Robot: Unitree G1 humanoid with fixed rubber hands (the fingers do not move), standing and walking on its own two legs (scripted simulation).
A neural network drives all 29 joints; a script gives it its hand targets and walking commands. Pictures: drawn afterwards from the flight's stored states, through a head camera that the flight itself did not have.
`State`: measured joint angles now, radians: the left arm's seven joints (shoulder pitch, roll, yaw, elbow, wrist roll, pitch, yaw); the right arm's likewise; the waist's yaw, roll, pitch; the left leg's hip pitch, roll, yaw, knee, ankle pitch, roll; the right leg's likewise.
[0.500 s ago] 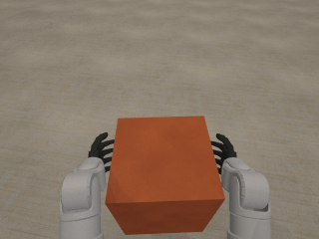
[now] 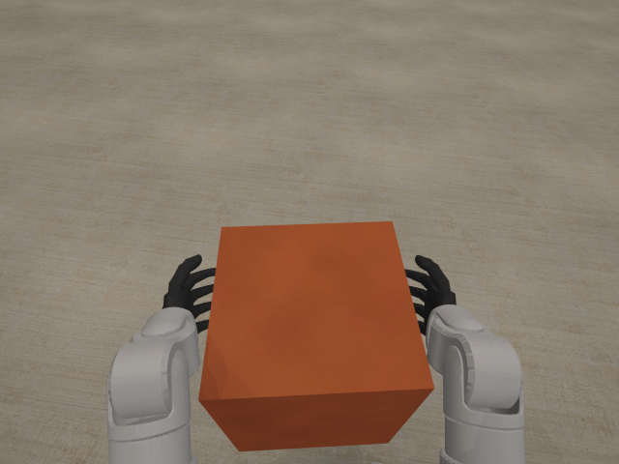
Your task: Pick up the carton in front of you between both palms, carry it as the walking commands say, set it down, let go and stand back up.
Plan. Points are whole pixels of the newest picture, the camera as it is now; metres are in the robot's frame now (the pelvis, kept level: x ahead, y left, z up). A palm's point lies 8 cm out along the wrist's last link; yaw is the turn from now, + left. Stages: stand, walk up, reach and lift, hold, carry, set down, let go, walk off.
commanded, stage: carry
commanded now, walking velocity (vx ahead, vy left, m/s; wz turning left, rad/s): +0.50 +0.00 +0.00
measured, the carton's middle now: (311, 343) +0.27 +0.00 +0.03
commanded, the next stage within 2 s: none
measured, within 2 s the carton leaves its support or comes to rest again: neither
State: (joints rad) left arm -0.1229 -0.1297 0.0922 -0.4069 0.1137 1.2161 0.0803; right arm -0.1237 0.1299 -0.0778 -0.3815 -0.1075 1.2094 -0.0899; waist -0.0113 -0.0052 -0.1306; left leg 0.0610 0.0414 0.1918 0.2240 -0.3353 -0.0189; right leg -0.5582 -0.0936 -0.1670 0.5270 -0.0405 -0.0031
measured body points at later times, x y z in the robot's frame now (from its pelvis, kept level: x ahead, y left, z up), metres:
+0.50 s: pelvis +0.32 -0.02 +0.00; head +0.31 -0.03 +0.45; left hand +0.60 +0.13 +0.09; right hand +0.59 -0.17 +0.09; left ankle +0.47 +0.11 -0.70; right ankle +0.18 -0.11 -0.74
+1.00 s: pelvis +0.66 +0.00 +0.01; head +0.65 +0.01 +0.46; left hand +0.93 +0.15 +0.09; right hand +0.92 -0.15 +0.09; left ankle +0.52 +0.09 -0.74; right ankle +0.81 -0.14 -0.70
